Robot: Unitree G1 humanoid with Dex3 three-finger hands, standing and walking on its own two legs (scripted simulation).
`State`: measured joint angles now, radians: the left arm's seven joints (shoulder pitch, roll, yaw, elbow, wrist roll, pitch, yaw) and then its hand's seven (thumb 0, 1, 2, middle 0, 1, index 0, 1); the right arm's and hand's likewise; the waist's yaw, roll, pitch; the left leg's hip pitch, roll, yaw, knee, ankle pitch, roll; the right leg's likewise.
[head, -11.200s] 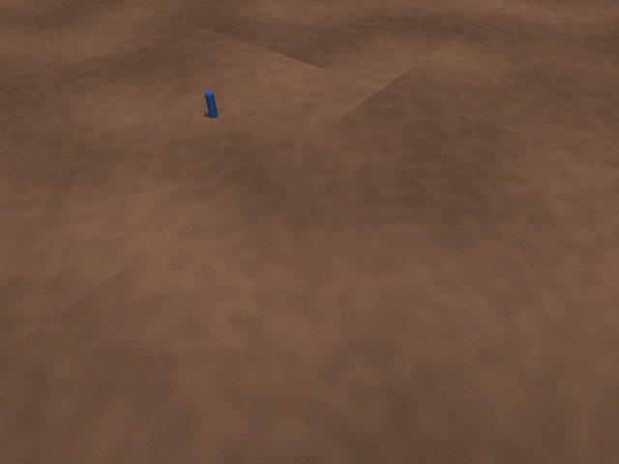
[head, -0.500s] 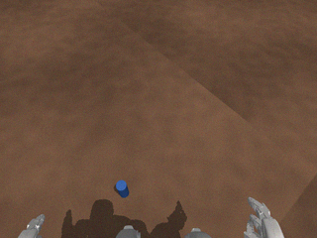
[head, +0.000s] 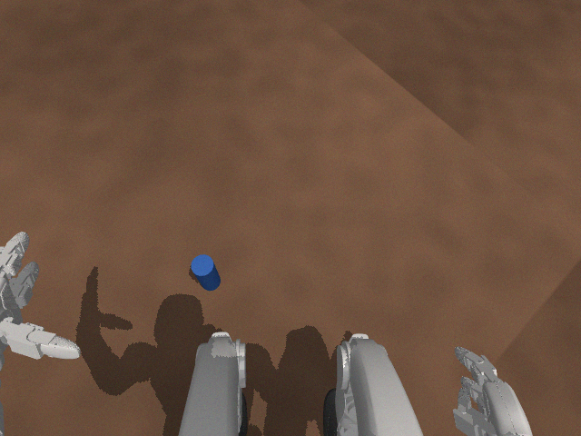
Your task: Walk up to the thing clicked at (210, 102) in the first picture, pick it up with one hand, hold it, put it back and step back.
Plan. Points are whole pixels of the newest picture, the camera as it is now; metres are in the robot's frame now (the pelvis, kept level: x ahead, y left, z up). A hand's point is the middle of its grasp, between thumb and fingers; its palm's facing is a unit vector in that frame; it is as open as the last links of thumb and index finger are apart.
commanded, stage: go down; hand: left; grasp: from the side
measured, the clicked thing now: (206, 273) +0.46 +0.20 -0.47
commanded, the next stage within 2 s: approach in 1.40 s
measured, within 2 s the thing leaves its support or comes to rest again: neither
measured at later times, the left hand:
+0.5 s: hand (54, 274) +0.36 +0.37 -0.12, palm faces +0.14 -0.98 -0.12, open 17.1 cm
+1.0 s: hand (59, 263) +0.38 +0.38 -0.14, palm faces +0.13 -0.99 -0.08, open 17.4 cm
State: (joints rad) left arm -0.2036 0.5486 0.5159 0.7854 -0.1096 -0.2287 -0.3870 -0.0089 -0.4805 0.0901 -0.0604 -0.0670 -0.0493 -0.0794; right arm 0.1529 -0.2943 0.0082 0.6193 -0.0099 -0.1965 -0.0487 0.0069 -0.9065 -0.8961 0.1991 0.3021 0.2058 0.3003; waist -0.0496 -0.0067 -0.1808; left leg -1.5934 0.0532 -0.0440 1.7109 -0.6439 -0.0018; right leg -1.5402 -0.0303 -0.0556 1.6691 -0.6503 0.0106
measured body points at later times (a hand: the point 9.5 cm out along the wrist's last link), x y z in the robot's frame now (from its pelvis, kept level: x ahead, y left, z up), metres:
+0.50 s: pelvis -0.03 +0.00 -0.10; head +0.17 +0.06 +0.30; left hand +0.35 +0.42 -0.11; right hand +0.11 -0.28 -0.20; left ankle +0.06 +0.12 -0.52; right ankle +0.06 -0.13 -0.52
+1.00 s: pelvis -0.04 +0.00 -0.15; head +0.18 +0.06 +0.24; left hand +0.37 +0.43 -0.14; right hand +0.10 -0.28 -0.25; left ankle +0.06 +0.12 -0.52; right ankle +0.06 -0.13 -0.52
